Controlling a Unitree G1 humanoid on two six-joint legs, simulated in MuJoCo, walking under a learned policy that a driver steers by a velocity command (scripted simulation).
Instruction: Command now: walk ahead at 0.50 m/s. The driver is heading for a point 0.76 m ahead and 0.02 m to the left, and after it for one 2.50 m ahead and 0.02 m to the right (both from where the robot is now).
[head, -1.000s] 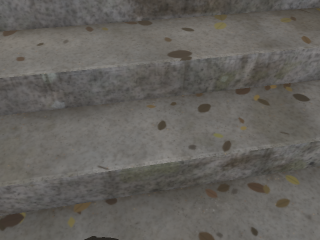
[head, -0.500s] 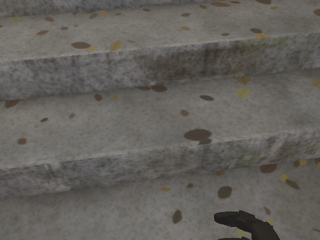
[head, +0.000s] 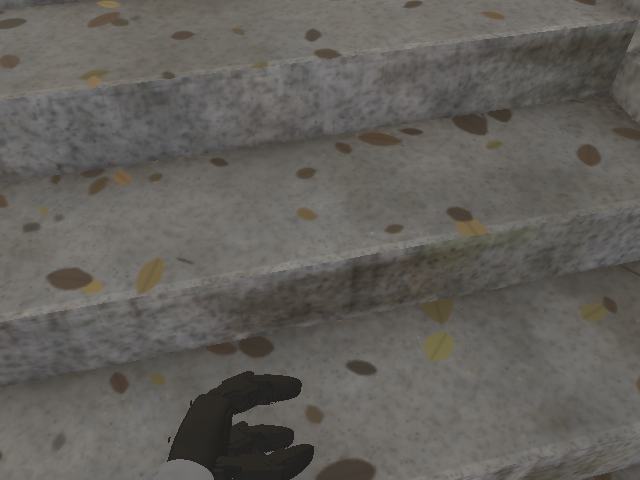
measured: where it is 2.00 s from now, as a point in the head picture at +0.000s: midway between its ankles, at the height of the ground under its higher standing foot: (332, 19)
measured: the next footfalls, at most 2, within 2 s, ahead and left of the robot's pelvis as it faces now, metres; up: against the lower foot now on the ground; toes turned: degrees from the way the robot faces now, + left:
left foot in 0.54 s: +0.49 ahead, +0.09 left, +0.34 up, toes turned +4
right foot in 1.08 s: +0.85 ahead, -0.13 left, +0.51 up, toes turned -6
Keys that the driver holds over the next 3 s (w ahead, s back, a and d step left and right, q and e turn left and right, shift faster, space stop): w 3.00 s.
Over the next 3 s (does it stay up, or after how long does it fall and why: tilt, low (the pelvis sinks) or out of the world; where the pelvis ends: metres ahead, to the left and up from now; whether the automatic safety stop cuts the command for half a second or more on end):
stays up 1.75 -0.03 0.92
